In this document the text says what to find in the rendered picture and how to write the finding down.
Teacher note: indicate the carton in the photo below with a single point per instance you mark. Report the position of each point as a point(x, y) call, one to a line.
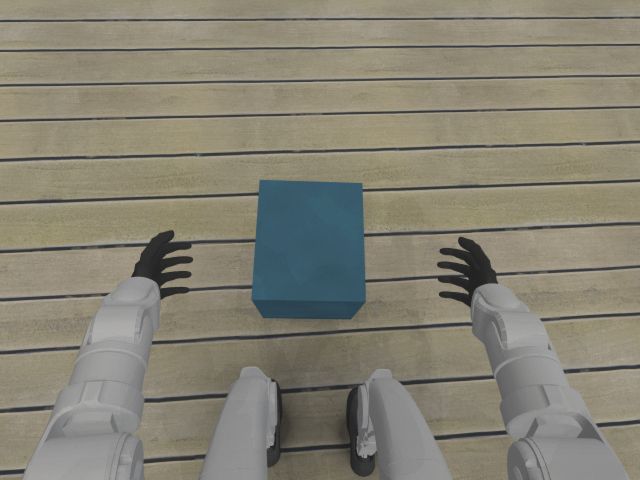
point(309, 260)

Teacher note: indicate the robot left forearm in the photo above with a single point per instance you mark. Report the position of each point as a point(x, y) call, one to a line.
point(104, 391)

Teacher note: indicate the left robot foot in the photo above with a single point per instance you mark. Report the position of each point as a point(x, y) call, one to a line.
point(273, 452)

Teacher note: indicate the left robot hand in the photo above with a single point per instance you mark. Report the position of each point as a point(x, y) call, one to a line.
point(151, 263)

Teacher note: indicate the robot right forearm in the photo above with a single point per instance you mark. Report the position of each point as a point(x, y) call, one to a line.
point(537, 400)

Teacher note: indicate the right robot hand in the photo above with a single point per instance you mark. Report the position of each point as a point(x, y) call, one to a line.
point(479, 270)

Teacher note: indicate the left robot upper arm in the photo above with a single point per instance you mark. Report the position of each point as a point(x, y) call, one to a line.
point(108, 456)

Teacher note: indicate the right robot upper arm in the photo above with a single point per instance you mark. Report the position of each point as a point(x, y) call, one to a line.
point(552, 458)

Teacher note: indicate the robot right shin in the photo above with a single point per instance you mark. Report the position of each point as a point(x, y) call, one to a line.
point(366, 442)

